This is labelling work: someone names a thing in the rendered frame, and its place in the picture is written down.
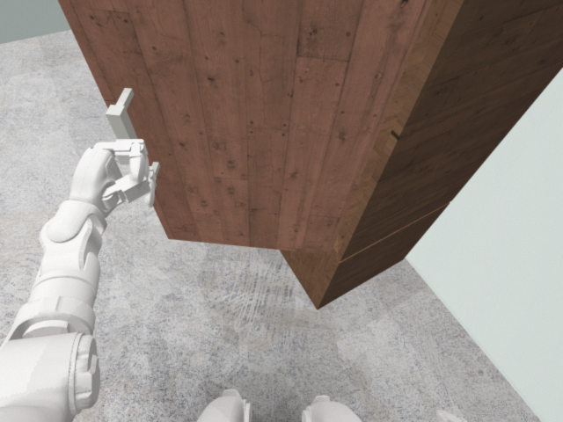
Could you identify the robot left hand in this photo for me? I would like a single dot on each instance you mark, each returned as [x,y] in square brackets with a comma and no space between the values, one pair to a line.
[99,181]

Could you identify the handle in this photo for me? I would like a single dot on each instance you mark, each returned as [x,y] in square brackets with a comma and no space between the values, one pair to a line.
[120,122]

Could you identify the cupboard door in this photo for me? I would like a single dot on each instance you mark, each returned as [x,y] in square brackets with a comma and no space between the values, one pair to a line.
[261,113]

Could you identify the left robot thigh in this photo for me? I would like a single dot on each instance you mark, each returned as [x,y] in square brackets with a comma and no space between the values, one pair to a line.
[227,409]

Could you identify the left robot shin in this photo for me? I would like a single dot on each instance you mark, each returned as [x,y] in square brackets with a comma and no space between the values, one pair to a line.
[230,393]

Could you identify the robot left forearm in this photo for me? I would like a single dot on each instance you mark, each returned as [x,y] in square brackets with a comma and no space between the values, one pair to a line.
[66,286]

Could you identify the left robot upper arm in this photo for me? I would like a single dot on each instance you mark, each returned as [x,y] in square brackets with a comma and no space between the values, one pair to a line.
[49,378]

